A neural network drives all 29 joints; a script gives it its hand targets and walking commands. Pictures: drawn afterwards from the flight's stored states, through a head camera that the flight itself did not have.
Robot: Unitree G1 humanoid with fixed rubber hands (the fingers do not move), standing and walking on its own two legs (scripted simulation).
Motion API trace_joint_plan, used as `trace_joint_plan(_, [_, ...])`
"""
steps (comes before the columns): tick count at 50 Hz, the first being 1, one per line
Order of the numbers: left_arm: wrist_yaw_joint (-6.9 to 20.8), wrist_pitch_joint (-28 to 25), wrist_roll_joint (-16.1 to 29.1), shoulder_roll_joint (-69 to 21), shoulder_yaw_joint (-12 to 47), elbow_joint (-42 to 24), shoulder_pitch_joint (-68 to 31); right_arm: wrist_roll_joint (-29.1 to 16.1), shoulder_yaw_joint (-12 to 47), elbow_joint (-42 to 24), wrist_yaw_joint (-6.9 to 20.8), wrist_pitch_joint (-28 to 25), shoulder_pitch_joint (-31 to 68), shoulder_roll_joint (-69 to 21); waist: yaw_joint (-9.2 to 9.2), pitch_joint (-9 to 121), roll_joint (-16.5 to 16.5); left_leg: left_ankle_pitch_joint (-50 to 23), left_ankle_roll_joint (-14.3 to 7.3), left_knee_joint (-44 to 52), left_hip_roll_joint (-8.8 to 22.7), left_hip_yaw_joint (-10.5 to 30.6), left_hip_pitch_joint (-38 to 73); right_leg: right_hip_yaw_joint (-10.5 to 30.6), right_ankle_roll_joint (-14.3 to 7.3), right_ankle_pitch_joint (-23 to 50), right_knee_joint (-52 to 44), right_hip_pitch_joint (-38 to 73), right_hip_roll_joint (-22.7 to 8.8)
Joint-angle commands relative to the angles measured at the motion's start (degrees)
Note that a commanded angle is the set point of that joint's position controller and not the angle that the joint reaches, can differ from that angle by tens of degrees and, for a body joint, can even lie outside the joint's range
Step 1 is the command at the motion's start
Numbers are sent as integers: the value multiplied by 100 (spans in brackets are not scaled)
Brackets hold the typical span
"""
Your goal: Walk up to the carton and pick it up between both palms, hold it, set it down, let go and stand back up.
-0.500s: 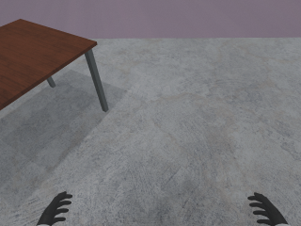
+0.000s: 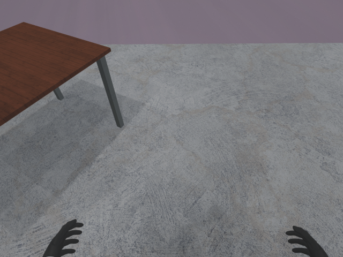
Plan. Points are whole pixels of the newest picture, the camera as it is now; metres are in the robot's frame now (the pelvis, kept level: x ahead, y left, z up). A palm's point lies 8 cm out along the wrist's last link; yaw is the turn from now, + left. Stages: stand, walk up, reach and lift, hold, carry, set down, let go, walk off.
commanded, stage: stand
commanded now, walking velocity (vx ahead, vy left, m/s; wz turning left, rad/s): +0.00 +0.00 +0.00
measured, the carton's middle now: out of the picture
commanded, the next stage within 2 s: walk up in 0.78 s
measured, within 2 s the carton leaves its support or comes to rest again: neither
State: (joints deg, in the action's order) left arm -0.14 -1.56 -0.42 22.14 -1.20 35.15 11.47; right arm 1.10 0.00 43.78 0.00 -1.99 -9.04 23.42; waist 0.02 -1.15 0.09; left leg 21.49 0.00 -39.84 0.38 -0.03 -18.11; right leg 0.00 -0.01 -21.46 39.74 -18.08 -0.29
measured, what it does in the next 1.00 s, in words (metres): stands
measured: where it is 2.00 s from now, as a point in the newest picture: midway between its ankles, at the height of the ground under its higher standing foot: outside the picture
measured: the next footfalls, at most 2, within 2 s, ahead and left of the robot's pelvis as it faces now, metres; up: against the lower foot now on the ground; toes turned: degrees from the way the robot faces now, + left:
left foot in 1.32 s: +0.06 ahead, +0.27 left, +0.00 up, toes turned +15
right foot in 1.54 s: +0.13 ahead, +0.06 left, +0.00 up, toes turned +15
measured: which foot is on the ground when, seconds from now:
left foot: down 0.00-1.00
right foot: down 0.00-1.00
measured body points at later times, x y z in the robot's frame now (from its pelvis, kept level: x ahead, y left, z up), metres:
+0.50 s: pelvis -0.01 +0.00 +0.00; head -0.01 +0.00 +0.45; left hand +0.14 +0.30 -0.07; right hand +0.13 -0.31 -0.09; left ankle +0.00 +0.12 -0.72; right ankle +0.00 -0.12 -0.72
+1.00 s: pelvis -0.02 +0.00 +0.00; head -0.01 +0.00 +0.45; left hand +0.13 +0.30 -0.08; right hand +0.12 -0.31 -0.09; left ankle +0.00 +0.12 -0.72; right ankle +0.00 -0.12 -0.72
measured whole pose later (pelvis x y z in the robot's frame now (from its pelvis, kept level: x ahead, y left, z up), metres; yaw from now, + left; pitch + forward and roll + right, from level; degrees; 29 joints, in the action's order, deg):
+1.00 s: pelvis -0.02 +0.00 +0.00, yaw +0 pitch -2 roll +0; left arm -0.2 -1.9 -0.4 22.4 -1.1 39.5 11.5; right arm 1.4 0.1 47.2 1.1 -1.1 -8.4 24.1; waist 0.0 -1.5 0.2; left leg 20.1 0.0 -39.8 0.3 0.1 -18.2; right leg -0.2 0.0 -20.2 39.7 -18.1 -0.4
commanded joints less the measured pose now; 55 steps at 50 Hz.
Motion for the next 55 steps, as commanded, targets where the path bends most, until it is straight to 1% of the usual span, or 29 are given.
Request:
trace_joint_plan(1, [-28,-124,-3,955,-307,288,-176,55,-380,-217,14,-168,338,1053,10,700,-266,-1817,-373,675,540,433,421,393,-359,1527,-437,241,-473])
trace_joint_plan(6, [-19,-135,-19,895,-230,253,-259,-12,-399,-182,29,-124,285,951,30,411,124,-1230,-349,971,590,550,206,402,-348,1242,-722,294,-377])
trace_joint_plan(9, [-11,-176,-15,1012,-255,251,-192,-29,-375,-230,36,-132,421,901,0,285,-166,-920,-332,1007,544,534,255,556,-395,1026,-828,189,-484])
trace_joint_plan(10, [-19,-152,-5,1080,-308,362,-234,-26,-378,-212,39,-133,399,890,-63,513,125,-820,-350,974,565,578,176,515,-381,975,-788,328,-481])
trace_joint_plan(12, [0,-172,-49,879,-250,285,-258,-9,-349,-220,32,-126,331,867,0,405,-201,-1114,-307,1085,539,533,153,531,-384,1124,-886,451,-539])
trace_joint_plan(13, [6,-155,-10,1062,-275,316,-289,-3,-380,-171,29,-133,349,923,-83,472,174,-1260,-349,991,518,466,393,547,-376,1421,-833,348,-548])
trace_joint_plan(15, [10,-152,3,1091,-246,399,-119,-28,-412,-108,25,-118,235,1015,24,442,203,-1367,-363,866,545,511,407,527,-361,1507,-781,258,-510])
trace_joint_plan(16, [11,-169,-3,1094,-245,351,-188,15,-300,-88,42,-117,277,942,5,440,-98,-1604,-348,958,574,531,444,474,-372,1307,-766,287,-540])
trace_joint_plan(20, [4,-139,24,912,-191,420,-133,-38,-324,-78,3,-121,483,863,183,281,92,-832,-426,1117,624,730,-62,525,-384,1145,-936,592,-501])
trace_joint_plan(21, [-6,-121,22,939,-210,426,-302,-17,-340,-148,-3,-122,294,870,-11,479,156,-976,-394,1054,603,544,246,587,-374,1232,-860,484,-584])
trace_joint_plan(23, [-8,-160,-7,1014,-229,366,-296,13,-315,-37,34,-102,296,883,32,414,97,-993,-411,1114,528,620,312,541,-374,977,-905,315,-477])
trace_joint_plan(24, [-1,-169,-83,962,-206,352,-313,-6,-335,17,31,-105,439,913,-20,433,-245,-937,-348,1044,551,619,218,510,-378,1028,-968,266,-509])
trace_joint_plan(28, [-19,-168,-13,838,-175,497,-235,4,-311,-36,25,-74,524,916,80,78,56,-697,-417,1117,497,589,17,624,-375,803,-1092,154,-517])
trace_joint_plan(29, [-24,-158,-67,1030,-218,439,-419,-34,-329,-59,41,-63,499,858,-66,186,388,-654,-327,954,407,418,256,700,-389,723,-1183,22,-557])
trace_joint_plan(30, [-17,-155,-40,1088,-227,467,-325,-50,-358,-13,54,-72,450,881,-18,330,38,-598,-339,868,449,484,203,603,-366,782,-1074,78,-559])
trace_joint_plan(32, [18,-129,-45,1192,-259,448,-383,-42,-366,-60,49,-49,414,980,-57,97,354,-455,-302,1087,389,533,126,643,-345,399,-1267,47,-489])
trace_joint_plan(34, [-10,-112,-71,1079,-240,451,-366,-23,-309,63,41,-79,345,888,21,-15,-174,-56,-379,1371,553,701,-69,578,-361,186,-1135,116,-474])
trace_joint_plan(37, [-8,-174,-10,1015,-190,563,-347,25,-346,103,56,-86,475,1041,-92,268,206,-413,-394,1204,528,618,160,632,-344,649,-1079,154,-432])
trace_joint_plan(40, [8,-124,-53,1140,-259,608,-382,-14,-350,133,78,-96,429,967,-32,148,-52,-918,-330,1112,484,533,213,522,-310,942,-1024,148,-469])
trace_joint_plan(41, [5,-146,8,1067,-247,561,-261,-53,-365,139,67,-101,401,976,92,516,233,-1216,-340,1114,486,585,308,590,-377,1176,-859,406,-512])
trace_joint_plan(44, [-27,-87,37,994,-204,634,-220,-30,-351,228,38,-113,291,1088,35,334,-221,-1193,-355,1122,600,676,237,594,-360,1141,-867,344,-501])
trace_joint_plan(46, [-12,-91,-38,1113,-227,667,-259,-43,-339,249,8,-111,439,980,23,173,233,-1285,-265,1122,565,521,355,575,-351,1075,-1030,126,-498])
trace_joint_plan(48, [-23,-87,4,1000,-211,641,-293,-69,-326,243,5,-92,466,1069,0,165,-71,-1241,-356,1117,585,662,309,517,-402,1064,-937,70,-451])
trace_joint_plan(49, [-97,-217,-4,1899,-759,452,399,286,-622,-554,346,164,223,1650,263,263,-326,-620,-683,599,505,1466,-1273,407,-429,-538,-831,1182,-698])
trace_joint_plan(50, [-184,-269,-127,2231,-897,550,888,314,-597,-660,533,267,519,1386,567,184,151,57,-385,213,136,964,-2677,1204,-701,-1290,-1699,2368,-1356])
trace_joint_plan(51, [-256,-321,-161,2414,-1013,549,1069,391,-530,-905,601,323,688,1019,704,273,1239,581,-277,-1409,65,239,-3101,2537,-1199,-1013,-2509,2582,-2589])
trace_joint_plan(52, [-255,-362,-151,2348,-958,377,774,475,-596,-1019,608,397,785,1297,701,26,815,586,-142,-2195,515,355,-3342,2684,-1424,-1145,-2750,2052,-3206])
trace_joint_plan(53, [-272,-433,-150,2295,-898,341,610,420,-639,-1036,617,386,791,1411,572,-210,87,449,-11,-2230,703,474,-3028,2569,-1478,-577,-2665,1374,-3206])
trace_joint_plan(55, [-251,-435,-128,2070,-886,378,482,276,-646,-962,756,391,329,1258,393,6,89,216,16,-1875,756,459,-2530,1341,-1171,467,-2356,1458,-2607])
